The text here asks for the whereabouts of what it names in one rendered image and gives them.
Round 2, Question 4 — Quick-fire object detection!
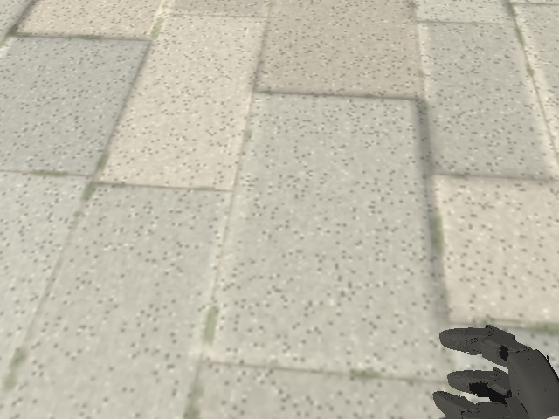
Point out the robot right hand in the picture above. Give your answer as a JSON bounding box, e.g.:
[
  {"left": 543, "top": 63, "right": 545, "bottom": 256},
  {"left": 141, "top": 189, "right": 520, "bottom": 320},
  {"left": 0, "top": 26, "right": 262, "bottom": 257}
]
[{"left": 432, "top": 325, "right": 559, "bottom": 419}]

